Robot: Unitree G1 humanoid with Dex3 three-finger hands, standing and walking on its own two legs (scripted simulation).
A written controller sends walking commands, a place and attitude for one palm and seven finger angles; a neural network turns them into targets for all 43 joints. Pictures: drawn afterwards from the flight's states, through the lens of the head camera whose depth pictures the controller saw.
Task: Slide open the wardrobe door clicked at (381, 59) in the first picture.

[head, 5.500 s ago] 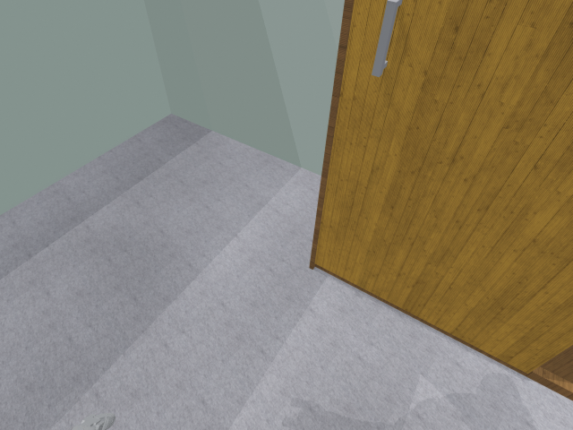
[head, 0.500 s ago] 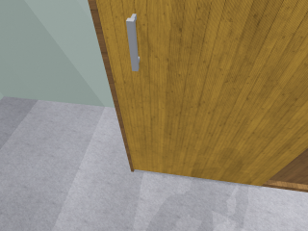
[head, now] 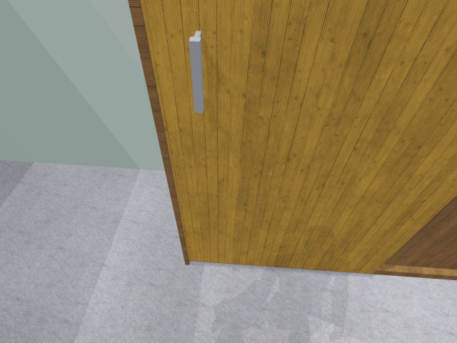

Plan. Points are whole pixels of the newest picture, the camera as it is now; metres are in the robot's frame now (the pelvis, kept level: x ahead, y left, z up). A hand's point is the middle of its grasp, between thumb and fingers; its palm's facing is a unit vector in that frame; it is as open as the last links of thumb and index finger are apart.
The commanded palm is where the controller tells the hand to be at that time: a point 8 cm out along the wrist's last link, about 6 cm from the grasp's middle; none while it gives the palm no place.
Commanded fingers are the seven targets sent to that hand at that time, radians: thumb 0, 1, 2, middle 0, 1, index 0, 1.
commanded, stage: look again from close up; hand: left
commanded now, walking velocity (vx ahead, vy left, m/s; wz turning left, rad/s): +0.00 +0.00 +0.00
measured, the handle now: (198, 73) +0.55 +0.10 +0.20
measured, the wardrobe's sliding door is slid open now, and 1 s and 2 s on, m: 0.00 0.00 0.00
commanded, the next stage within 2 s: shuffle to correct the standing spot in 1.00 s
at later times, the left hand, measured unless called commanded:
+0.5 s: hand out of the picture -0.03 +0.14 -0.18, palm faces +0.03 -0.98 -0.21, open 7.3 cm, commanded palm none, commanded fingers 0.00 0.90 0.90 -0.20 -0.30 -0.20 -0.30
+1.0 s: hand out of the picture -0.02 +0.13 -0.18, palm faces +0.05 -0.98 -0.18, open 7.3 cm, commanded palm none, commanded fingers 0.00 0.90 0.90 -0.20 -0.30 -0.20 -0.30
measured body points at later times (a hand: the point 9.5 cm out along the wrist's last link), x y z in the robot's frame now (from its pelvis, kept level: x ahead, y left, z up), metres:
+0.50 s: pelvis -0.03 -0.03 -0.01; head -0.02 -0.04 +0.44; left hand -0.03 +0.20 -0.16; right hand -0.02 -0.25 -0.17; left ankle +0.00 +0.10 -0.74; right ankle -0.04 -0.16 -0.74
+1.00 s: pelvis -0.02 -0.04 +0.00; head -0.01 -0.04 +0.45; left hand -0.02 +0.18 -0.17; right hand +0.00 -0.27 -0.16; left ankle +0.00 +0.10 -0.74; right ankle -0.04 -0.16 -0.74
